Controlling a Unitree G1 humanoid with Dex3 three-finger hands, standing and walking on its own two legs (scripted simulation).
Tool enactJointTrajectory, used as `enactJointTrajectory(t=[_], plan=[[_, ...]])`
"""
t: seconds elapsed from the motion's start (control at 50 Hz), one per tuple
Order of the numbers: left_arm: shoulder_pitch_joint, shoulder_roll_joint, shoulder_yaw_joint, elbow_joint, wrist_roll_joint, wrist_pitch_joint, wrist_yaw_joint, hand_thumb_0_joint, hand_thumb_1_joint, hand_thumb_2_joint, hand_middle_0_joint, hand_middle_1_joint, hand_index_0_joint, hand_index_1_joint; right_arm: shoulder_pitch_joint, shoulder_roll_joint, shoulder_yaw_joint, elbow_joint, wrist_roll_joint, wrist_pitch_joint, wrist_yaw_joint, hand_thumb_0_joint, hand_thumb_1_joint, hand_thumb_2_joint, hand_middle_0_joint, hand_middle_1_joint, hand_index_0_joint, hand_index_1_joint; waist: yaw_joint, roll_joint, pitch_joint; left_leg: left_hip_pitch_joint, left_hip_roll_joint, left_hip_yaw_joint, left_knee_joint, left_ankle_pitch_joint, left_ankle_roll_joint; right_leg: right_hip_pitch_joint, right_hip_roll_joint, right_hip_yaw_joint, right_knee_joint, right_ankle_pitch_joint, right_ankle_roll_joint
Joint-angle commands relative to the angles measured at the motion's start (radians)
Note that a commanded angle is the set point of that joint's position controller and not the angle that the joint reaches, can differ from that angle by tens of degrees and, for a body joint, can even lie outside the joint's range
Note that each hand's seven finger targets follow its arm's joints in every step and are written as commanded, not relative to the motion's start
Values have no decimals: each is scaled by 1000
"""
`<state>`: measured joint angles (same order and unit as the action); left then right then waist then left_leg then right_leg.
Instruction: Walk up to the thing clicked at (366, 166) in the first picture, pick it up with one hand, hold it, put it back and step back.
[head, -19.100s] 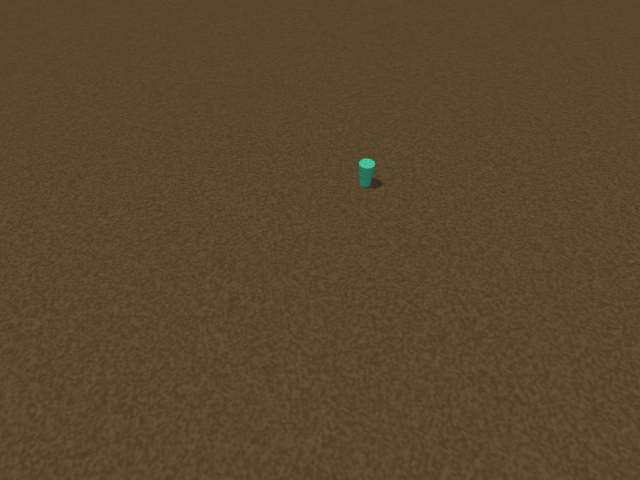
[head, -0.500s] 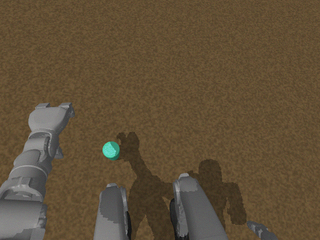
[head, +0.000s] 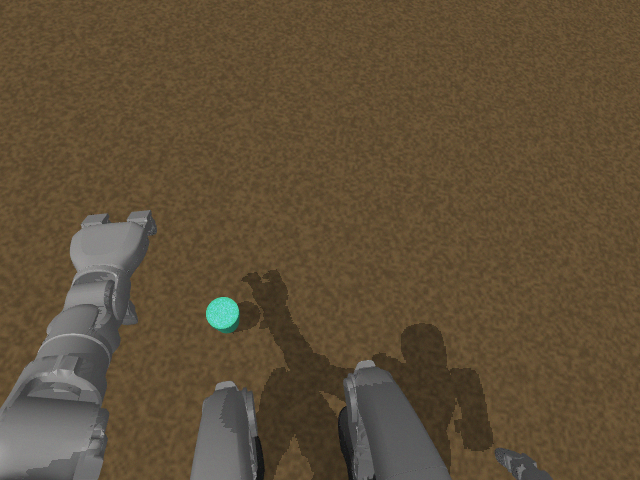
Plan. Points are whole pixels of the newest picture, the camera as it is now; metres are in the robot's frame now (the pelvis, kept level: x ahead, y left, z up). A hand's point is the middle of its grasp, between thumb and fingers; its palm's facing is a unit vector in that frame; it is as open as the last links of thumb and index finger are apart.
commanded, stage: withdraw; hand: left
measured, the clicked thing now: (225, 318) +0.43 +0.15 -0.55
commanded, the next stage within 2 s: approach in 0.28 s
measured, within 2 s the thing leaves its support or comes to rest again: neither
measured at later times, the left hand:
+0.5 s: hand (171, 287) +0.42 +0.20 -0.22, palm faces -0.47 +0.02 -0.88, open 14.0 cm
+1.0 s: hand (207, 315) +0.42 +0.18 -0.44, palm faces -0.47 -0.04 -0.88, open 13.0 cm
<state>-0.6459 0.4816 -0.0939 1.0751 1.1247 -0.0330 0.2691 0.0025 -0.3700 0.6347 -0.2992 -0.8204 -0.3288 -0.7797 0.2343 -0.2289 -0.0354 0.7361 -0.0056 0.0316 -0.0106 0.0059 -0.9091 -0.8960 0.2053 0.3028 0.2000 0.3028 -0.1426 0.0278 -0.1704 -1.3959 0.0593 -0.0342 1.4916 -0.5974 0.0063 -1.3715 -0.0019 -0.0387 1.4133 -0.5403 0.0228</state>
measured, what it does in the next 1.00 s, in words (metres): lowers itself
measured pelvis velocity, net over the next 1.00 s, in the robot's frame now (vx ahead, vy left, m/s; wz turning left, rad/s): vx -0.04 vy -0.01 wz -0.03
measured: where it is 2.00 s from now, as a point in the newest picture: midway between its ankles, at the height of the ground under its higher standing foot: outside the picture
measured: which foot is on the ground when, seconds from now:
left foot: down 0.00-1.00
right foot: down 0.00-1.00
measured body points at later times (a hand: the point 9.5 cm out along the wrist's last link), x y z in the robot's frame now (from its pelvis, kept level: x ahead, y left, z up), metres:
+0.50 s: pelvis -0.01 +0.00 -0.07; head +0.18 +0.04 +0.34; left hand +0.44 +0.20 -0.17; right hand +0.03 -0.29 -0.18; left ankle +0.04 +0.11 -0.57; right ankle +0.06 -0.14 -0.57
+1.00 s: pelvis -0.04 -0.01 -0.25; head +0.21 +0.03 +0.12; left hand +0.44 +0.18 -0.39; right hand -0.01 -0.27 -0.37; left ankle +0.04 +0.11 -0.57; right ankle +0.06 -0.14 -0.57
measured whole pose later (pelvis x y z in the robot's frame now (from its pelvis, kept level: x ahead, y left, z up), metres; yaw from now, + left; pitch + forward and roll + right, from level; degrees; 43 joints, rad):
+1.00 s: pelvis -0.04 -0.01 -0.25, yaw -2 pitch +37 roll -5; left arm -0.99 0.54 0.01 1.51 1.22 -0.11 0.48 0.00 -0.34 0.85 -0.23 -0.94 -0.26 -0.90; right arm 0.15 -0.20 0.03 0.78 -0.15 -0.09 0.11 0.00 -0.91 -0.89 0.21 0.30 0.20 0.30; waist -0.27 0.00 -0.07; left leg -2.26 0.03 -0.09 2.30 -0.69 -0.01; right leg -2.24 -0.01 -0.05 2.23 -0.63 0.01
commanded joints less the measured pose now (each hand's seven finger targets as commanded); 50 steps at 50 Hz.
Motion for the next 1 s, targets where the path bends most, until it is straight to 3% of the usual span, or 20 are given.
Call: enactJointTrajectory(t=[0.0, 0.06, 0.08, 0.14, 0.18, 0.26, 0.3, 0.38, 0.44, 0.48, 0.52, 0.6, 0.64, 0.68, 0.7, 0.76, 0.78, 0.84, 0.88, 0.98], plan=[[-333, 210, 56, -123, 2, 29, 45, 0, -378, 673, -275, -827, -298, -802, 152, -182, -56, -42, -5, -15, -15, 0, -907, -902, 199, 300, 199, 300, -11, 137, -498, 413, -33, -11, -210, 292, 8, 251, 34, -10, -186, 226, -59], [-348, 205, 53, -119, -6, 39, 39, 0, -284, 651, -331, -787, -358, -759, 155, -186, -62, -46, -3, -15, -14, 0, -901, -901, 199, 300, 199, 300, -7, 129, -501, 447, -27, -18, -228, 287, 6, 252, 37, -13, -200, 210, -60], [-315, 165, 31, -59, -8, 45, 34, 0, -360, 660, -290, -817, -314, -792, 153, -180, -54, -43, -5, -15, -12, 0, -908, -902, 199, 300, 199, 300, -26, 112, -451, 412, -28, -19, -225, 282, 8, 239, 37, -14, -201, 210, -60], [-337, 159, 31, -72, -17, 46, 28, 0, -404, 877, -216, -869, -214, -871, 160, -179, -58, -46, -5, -18, -12, 0, -909, -901, 199, 300, 199, 300, -18, 106, -477, 412, -30, -11, -222, 287, 10, 262, 38, -10, -204, 221, -60], [-345, 108, 7, -36, -30, 43, 29, 0, -448, 906, -188, -896, -184, -900, 155, -173, -55, -41, -7, -24, -9, 0, -911, -902, 199, 300, 199, 300, -35, 76, -423, 353, -30, -9, -204, 262, 12, 229, 36, -13, -190, 210, -60], [-371, 63, -18, 67, -11, 24, 50, 0, -512, 952, -159, -935, -146, -949, 148, -175, -52, -36, -13, -42, -9, 0, -917, -904, 199, 299, 199, 299, -58, 49, -368, 216, -36, -6, -130, 211, 19, 129, 35, -11, -118, 172, -63], [-353, 76, -11, 114, 6, 15, 65, 0, -532, 964, -145, -954, -134, -966, 141, -179, -51, -38, -19, -49, -5, 0, -918, -904, 199, 300, 199, 300, -48, 49, -365, 166, -38, -8, -85, 220, 17, 71, 31, -16, -63, 174, -66], [-437, 77, -12, 126, 49, -4, 103, 0, -578, 964, -134, -980, -124, -991, 135, -184, -52, -38, -34, -60, 5, 0, -921, -905, 199, 300, 199, 300, -64, 119, -473, 119, -41, -14, 23, 277, 11, -52, 30, -22, 62, 215, -69], [-504, 127, 17, 119, 73, -4, 145, 0, -532, 742, -237, -897, -235, -899, 142, -189, -51, -40, -43, -66, 16, 0, -916, -906, 199, 300, 199, 300, -60, 157, -598, 78, -44, -11, 106, 329, 10, -106, 34, -27, 155, 261, -68], [-571, 161, 33, 123, 87, -2, 171, 0, -515, 726, -231, -905, -240, -895, 143, -191, -50, -38, -50, -69, 23, 0, -915, -905, 199, 300, 199, 300, -68, 193, -643, 35, -46, -3, 147, 306, 10, -137, 33, -27, 202, 253, -66], [-587, 144, 34, 172, 86, 11, 191, 0, -450, 734, -242, -905, -258, -888, 139, -192, -50, -28, -60, -75, 30, 0, -913, -903, 199, 300, 199, 300, -86, 181, -637, -19, -45, -1, 189, 257, 10, -186, 31, -31, 235, 222, -63], [-633, 186, 68, 162, 68, 18, 214, 0, -340, 766, -271, -928, -294, -905, 121, -182, -44, -28, -74, -86, 44, 0, -914, -903, 199, 300, 199, 300, -80, 216, -702, -108, -53, 15, 262, 145, 10, -203, 22, -31, 307, 144, -59], [-624, 170, 65, 222, 63, 22, 212, 0, -296, 804, -299, -925, -315, -908, 110, -185, -41, -17, -82, -90, 51, 0, -914, -902, 199, 300, 199, 300, -101, 183, -676, -164, -52, 16, 313, 106, 15, -243, 19, -33, 335, 111, -56], [-683, 202, 71, 216, 55, 10, 208, 0, -238, 853, -326, -955, -343, -938, 99, -189, -37, -12, -90, -95, 58, 0, -913, -902, 199, 300, 199, 300, -117, 184, -674, -223, -54, 15, 361, 53, 19, -288, 20, -34, 366, 55, -56], [-696, 196, 69, 214, 49, 3, 204, 0, -318, 798, -268, -875, -282, -859, 96, -185, -36, -10, -94, -96, 60, 0, -916, -901, 199, 300, 199, 300, -120, 182, -681, -243, -56, 16, 382, 28, 19, -305, 20, -33, 378, 25, -56], [-716, 173, 57, 244, 37, -26, 198, 0, -255, 792, -276, -940, -310, -906, 101, -187, -28, 4, -110, -106, 73, 0, -910, -899, 199, 300, 199, 300, -158, 139, -650, -324, -57, 15, 449, -13, 25, -329, 19, -39, 413, -27, -51], [-716, 199, 63, 258, 45, -35, 202, 0, -224, 795, -292, -951, -330, -912, 99, -193, -22, 10, -110, -109, 76, 0, -909, -899, 199, 300, 199, 300, -151, 142, -635, -350, -59, 16, 464, -21, 25, -353, 20, -39, 428, -39, -52], [-702, 235, 78, 309, 62, -64, 208, 0, -378, 866, -185, -937, -219, -903, 97, -192, -14, 13, -123, -121, 88, 0, -905, -894, 200, 300, 200, 300, -157, 112, -605, -422, -65, 22, 527, -43, 32, -374, 18, -36, 469, -70, -48], [-728, 284, 113, 291, 78, -75, 233, 0, -397, 878, -160, -952, -197, -914, 108, -205, -8, 17, -132, -129, 98, 0, -904, -893, 200, 300, 200, 300, -132, 160, -639, -412, -64, 28, 557, -12, 28, -398, 14, -41, 513, -35, -50], [-715, 282, 152, 292, 121, -79, 314, 0, -407, 875, -168, -930, -199, -899, 119, -226, -8, 15, -152, -145, 130, 0, -906, -895, 200, 300, 199, 300, -130, 286, -671, -347, -60, 24, 596, 53, 12, -471, 16, -80, 607, 56, -62]])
